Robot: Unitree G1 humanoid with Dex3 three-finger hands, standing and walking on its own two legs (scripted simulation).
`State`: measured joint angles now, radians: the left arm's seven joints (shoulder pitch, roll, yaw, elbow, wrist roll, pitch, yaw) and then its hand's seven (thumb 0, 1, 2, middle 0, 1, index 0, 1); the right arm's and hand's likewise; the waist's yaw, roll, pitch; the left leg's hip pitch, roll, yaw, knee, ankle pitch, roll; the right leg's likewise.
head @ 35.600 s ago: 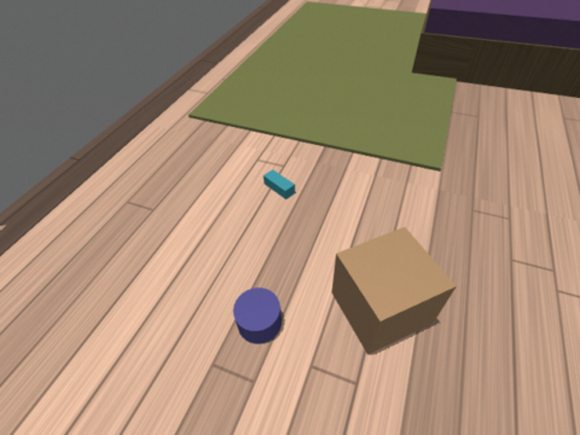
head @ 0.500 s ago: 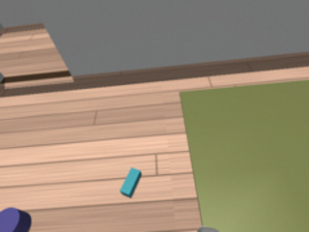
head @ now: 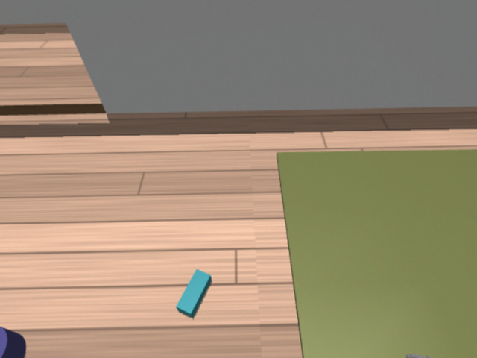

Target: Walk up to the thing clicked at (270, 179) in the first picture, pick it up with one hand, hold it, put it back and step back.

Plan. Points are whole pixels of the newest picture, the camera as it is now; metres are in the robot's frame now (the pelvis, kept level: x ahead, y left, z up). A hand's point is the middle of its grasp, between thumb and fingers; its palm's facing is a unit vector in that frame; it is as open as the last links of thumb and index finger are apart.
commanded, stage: walk up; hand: left
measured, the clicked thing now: (194, 292) +0.47 +0.23 -0.73
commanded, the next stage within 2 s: stand in 0.96 s
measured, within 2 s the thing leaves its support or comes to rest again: neither
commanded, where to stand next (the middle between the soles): +0.08 +0.00 m, yaw -1 degrees
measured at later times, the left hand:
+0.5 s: hand out of the picture +0.09 +0.26 -0.13, palm faces -0.02 -0.94 -0.35, open 7.4 cm
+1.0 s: hand out of the picture +0.09 +0.26 -0.13, palm faces -0.03 -0.94 -0.34, open 7.4 cm
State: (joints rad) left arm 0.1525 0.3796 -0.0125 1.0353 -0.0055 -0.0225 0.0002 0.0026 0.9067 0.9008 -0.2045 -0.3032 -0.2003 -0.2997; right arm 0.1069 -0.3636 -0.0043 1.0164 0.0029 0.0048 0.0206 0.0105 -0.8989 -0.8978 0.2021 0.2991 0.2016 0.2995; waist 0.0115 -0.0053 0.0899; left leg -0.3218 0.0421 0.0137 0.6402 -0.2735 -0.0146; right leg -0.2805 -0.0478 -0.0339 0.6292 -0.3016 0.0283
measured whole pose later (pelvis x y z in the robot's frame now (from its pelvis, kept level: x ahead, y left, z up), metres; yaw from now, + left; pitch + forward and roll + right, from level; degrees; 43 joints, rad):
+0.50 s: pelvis +0.01 +0.01 +0.02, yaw -1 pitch -3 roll +0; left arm 0.07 0.35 0.00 1.17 0.00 -0.02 -0.01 0.00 0.91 0.90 -0.20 -0.30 -0.20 -0.30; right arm 0.05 -0.36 -0.01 1.17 0.00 0.01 0.02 0.01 -0.90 -0.90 0.20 0.30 0.20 0.30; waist 0.01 0.01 0.06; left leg -0.17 0.03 0.04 0.37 -0.14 -0.01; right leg -0.14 -0.05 -0.02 0.36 -0.17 0.04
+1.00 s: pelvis +0.02 +0.01 +0.02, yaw +0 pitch -2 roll +0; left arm 0.08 0.34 0.00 1.17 0.01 -0.01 -0.01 0.00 0.91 0.90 -0.20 -0.30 -0.20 -0.30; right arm 0.08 -0.35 -0.01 1.16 -0.01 0.01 0.02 0.01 -0.90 -0.90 0.20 0.30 0.20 0.30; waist -0.01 0.01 0.05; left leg -0.16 0.02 0.03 0.35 -0.15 -0.01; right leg -0.13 -0.06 -0.03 0.34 -0.18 0.04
